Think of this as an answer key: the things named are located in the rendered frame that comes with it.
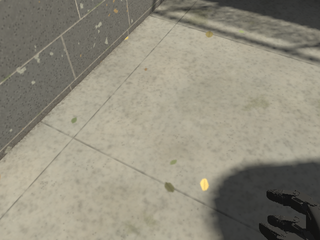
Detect right robot hand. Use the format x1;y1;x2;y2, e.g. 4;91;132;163
259;189;320;240

